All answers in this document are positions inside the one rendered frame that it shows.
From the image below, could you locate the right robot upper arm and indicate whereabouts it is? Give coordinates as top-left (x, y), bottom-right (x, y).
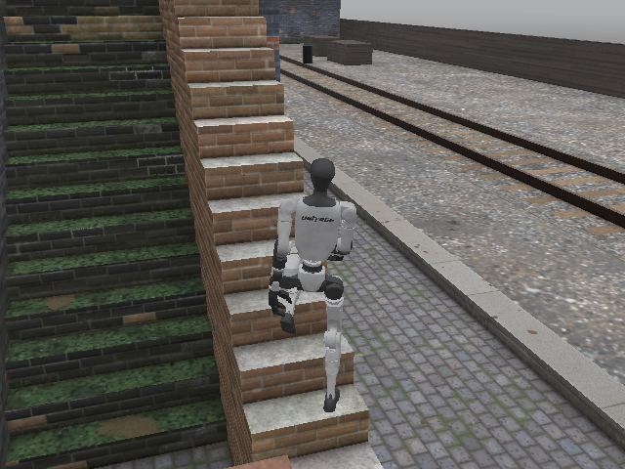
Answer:
top-left (337, 201), bottom-right (357, 252)

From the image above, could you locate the robot right shin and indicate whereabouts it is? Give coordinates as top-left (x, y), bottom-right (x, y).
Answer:
top-left (325, 332), bottom-right (341, 400)

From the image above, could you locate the left robot upper arm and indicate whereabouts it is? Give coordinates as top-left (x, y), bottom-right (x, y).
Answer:
top-left (277, 198), bottom-right (299, 254)

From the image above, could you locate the right robot hand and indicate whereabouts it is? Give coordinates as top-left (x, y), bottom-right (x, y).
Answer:
top-left (327, 244), bottom-right (344, 261)

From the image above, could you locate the left robot hand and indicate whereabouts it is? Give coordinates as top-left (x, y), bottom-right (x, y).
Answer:
top-left (269, 290), bottom-right (292, 317)

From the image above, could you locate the left robot forearm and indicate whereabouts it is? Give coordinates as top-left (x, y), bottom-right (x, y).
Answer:
top-left (269, 239), bottom-right (287, 291)

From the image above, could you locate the robot left foot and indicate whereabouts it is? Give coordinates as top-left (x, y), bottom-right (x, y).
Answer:
top-left (280, 313), bottom-right (296, 334)

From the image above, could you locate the right robot forearm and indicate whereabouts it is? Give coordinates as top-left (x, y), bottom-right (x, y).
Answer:
top-left (335, 241), bottom-right (353, 257)

